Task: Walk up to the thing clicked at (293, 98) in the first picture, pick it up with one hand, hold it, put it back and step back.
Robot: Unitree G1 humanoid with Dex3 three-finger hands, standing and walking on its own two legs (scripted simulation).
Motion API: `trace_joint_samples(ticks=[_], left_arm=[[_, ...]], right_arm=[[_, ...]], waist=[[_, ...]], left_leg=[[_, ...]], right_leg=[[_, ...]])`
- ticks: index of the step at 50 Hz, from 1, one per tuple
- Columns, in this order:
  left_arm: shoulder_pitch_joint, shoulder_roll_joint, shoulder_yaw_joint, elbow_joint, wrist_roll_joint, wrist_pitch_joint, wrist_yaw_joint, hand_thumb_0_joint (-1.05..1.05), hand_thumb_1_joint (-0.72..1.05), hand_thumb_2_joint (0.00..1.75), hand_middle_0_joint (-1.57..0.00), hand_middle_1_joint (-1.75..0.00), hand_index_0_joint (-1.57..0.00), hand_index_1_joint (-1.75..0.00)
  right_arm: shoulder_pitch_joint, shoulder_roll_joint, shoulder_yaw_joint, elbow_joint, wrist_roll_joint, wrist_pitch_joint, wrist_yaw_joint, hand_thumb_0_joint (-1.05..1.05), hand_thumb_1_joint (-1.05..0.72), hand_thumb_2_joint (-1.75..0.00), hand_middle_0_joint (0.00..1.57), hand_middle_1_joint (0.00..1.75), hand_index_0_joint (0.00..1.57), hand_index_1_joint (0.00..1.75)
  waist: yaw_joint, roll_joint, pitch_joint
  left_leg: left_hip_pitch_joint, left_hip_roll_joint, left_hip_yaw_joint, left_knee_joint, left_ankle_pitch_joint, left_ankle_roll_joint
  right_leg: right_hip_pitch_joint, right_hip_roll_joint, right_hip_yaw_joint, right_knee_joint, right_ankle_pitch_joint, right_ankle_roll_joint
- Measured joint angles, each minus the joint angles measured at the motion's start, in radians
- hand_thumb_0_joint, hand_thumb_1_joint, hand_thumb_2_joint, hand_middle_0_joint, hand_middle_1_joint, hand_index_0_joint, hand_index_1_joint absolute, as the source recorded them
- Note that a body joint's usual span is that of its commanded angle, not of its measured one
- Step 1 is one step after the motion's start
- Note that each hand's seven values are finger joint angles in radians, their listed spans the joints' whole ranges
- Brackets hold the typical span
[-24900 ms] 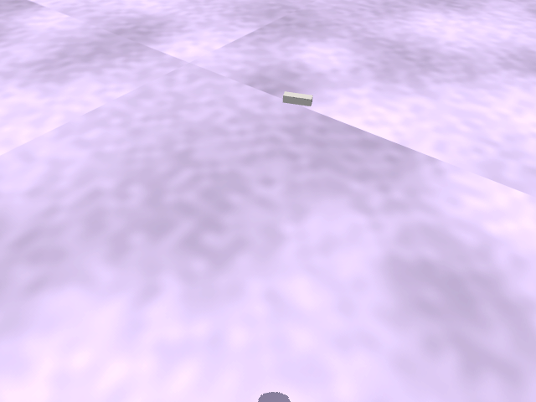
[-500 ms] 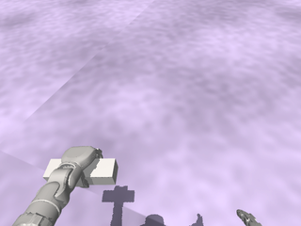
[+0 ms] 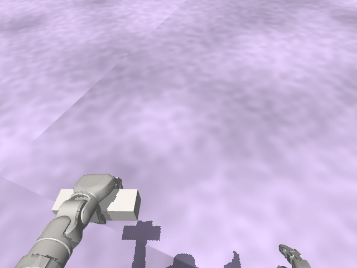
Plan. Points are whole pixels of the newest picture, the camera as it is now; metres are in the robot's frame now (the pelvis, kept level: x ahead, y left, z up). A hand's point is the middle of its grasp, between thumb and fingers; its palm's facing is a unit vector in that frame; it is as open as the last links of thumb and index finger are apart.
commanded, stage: hold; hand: left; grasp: from above
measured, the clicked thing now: (98, 204) +0.30 +0.23 -0.07
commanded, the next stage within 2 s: crouch in 0.26 s
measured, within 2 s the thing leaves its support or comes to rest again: neither
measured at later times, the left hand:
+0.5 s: hand (100, 205) +0.28 +0.22 -0.05, palm faces -0.48 -0.05 -0.87, open 9.1 cm
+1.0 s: hand (115, 217) +0.33 +0.24 -0.25, palm faces -0.43 +0.05 -0.90, open 9.2 cm
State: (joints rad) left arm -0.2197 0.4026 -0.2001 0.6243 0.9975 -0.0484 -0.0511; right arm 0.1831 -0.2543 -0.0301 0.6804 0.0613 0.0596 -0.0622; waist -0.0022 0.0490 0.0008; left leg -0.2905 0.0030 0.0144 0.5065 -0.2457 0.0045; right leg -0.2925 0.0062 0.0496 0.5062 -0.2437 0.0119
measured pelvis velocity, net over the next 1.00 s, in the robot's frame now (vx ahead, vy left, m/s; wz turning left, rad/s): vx -0.05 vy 0.01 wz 0.01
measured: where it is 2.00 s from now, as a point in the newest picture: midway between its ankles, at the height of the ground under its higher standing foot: outside the picture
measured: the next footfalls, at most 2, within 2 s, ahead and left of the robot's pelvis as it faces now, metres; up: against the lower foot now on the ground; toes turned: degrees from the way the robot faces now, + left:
none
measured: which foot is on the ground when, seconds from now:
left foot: down 0.00-1.00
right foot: down 0.00-1.00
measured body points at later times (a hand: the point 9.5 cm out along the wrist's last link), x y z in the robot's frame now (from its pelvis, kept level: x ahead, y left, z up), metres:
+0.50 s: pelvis +0.00 +0.00 +0.00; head +0.02 -0.02 +0.45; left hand +0.30 +0.22 +0.00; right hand +0.14 -0.26 -0.11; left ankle +0.01 +0.12 -0.74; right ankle +0.01 -0.13 -0.74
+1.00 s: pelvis -0.05 +0.01 -0.14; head +0.08 +0.02 +0.30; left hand +0.34 +0.24 -0.20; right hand +0.01 -0.29 -0.25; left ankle +0.01 +0.12 -0.74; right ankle +0.01 -0.13 -0.74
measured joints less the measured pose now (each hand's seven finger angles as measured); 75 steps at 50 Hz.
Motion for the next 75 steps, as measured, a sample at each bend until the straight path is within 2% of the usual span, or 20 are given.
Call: trace_joint_samples(ticks=[8,22,27,31,35,42,48,54,63,75], left_arm=[[-0.009,0.003,0.005,0.009,-0.003,0.001,0.016,-0.02,0.08,0.50,-0.74,-0.59,-0.78,-0.52],[-0.001,-0.001,0.002,0.011,0.002,-0.006,0.011,-0.02,0.09,0.49,-0.73,-0.59,-0.78,-0.52],[-0.013,-0.008,0.004,0.059,0.018,-0.020,0.048,-0.02,0.09,0.50,-0.72,-0.60,-0.76,-0.54],[-0.047,-0.014,0.016,0.147,0.048,-0.048,0.110,-0.02,0.08,0.52,-0.71,-0.61,-0.75,-0.55],[-0.108,-0.013,0.020,0.259,0.096,-0.074,0.186,-0.02,0.08,0.54,-0.71,-0.62,-0.74,-0.56],[-0.232,-0.004,0.052,0.423,0.185,-0.100,0.325,-0.02,0.08,0.54,-0.70,-0.63,-0.74,-0.57],[-0.334,0.019,0.095,0.520,0.210,-0.093,0.393,-0.02,0.08,0.53,-0.69,-0.64,-0.73,-0.58],[-0.412,0.051,0.148,0.564,0.209,-0.080,0.412,-0.02,0.09,0.54,-0.68,-0.64,-0.72,-0.59],[-0.482,0.111,0.206,0.605,0.211,-0.114,0.388,-0.02,0.07,0.57,-0.68,-0.65,-0.72,-0.60],[-0.562,0.182,0.268,0.662,0.269,-0.176,0.432,-0.02,0.06,0.57,-0.70,-0.64,-0.73,-0.58]], right_arm=[[0.007,-0.003,-0.003,0.008,-0.001,0.007,0.000,0.01,-0.90,-0.89,0.21,0.30,0.20,0.30],[0.012,-0.004,-0.003,-0.008,0.000,0.020,0.001,0.01,-0.90,-0.89,0.21,0.30,0.20,0.30],[0.006,-0.003,-0.002,-0.005,-0.004,0.022,0.004,0.01,-0.90,-0.89,0.21,0.30,0.20,0.30],[0.002,0.000,-0.001,0.001,-0.017,0.022,0.011,0.01,-0.89,-0.89,0.21,0.30,0.20,0.30],[0.006,-0.004,-0.007,0.008,-0.034,0.017,0.028,0.00,-0.89,-0.89,0.21,0.30,0.20,0.30],[0.044,-0.025,-0.038,0.014,-0.063,-0.001,0.057,0.00,-0.89,-0.89,0.21,0.30,0.20,0.30],[0.068,-0.033,-0.050,0.042,-0.085,-0.022,0.052,0.00,-0.89,-0.89,0.21,0.30,0.20,0.30],[0.083,-0.019,-0.047,0.060,-0.103,-0.047,0.046,0.00,-0.89,-0.89,0.21,0.30,0.20,0.30],[0.066,0.005,-0.017,0.067,-0.124,-0.081,0.073,0.00,-0.89,-0.89,0.21,0.30,0.20,0.30],[-0.001,0.003,0.007,0.068,-0.169,-0.120,0.138,0.00,-0.90,-0.89,0.21,0.30,0.20,0.30]], waist=[[0.000,0.002,-0.002],[-0.005,-0.003,0.001],[-0.011,-0.008,0.005],[-0.022,-0.020,0.000],[-0.033,-0.034,-0.027],[-0.056,-0.040,-0.106],[-0.092,-0.027,-0.157],[-0.127,-0.010,-0.184],[-0.155,0.008,-0.194],[-0.166,-0.016,-0.179]], left_leg=[[0.006,0.000,-0.002,-0.007,0.002,0.000],[0.015,-0.002,-0.001,-0.018,0.009,0.001],[-0.004,-0.004,-0.006,-0.005,0.008,0.002],[-0.066,-0.005,-0.013,0.044,-0.006,0.001],[-0.207,-0.004,-0.022,0.165,-0.046,0.000],[-0.579,0.002,-0.033,0.509,-0.170,-0.001],[-0.886,0.002,-0.038,0.774,-0.251,0.005],[-1.147,0.000,-0.040,0.993,-0.306,0.011],[-1.447,-0.007,-0.051,1.236,-0.355,0.015],[-1.697,-0.017,-0.087,1.477,-0.416,0.006]], right_leg=[[0.008,0.000,-0.002,-0.009,0.002,0.000],[0.016,-0.002,-0.001,-0.019,0.009,0.001],[-0.001,-0.004,-0.005,-0.005,0.005,0.001],[-0.059,-0.004,-0.013,0.042,-0.010,0.001],[-0.193,-0.002,-0.022,0.154,-0.049,0.001],[-0.555,0.010,-0.033,0.480,-0.165,0.008],[-0.857,0.015,-0.038,0.739,-0.244,0.013],[-1.116,0.018,-0.041,0.955,-0.300,0.017],[-1.406,0.016,-0.052,1.191,-0.353,0.021],[-1.637,0.013,-0.087,1.419,-0.421,0.020]])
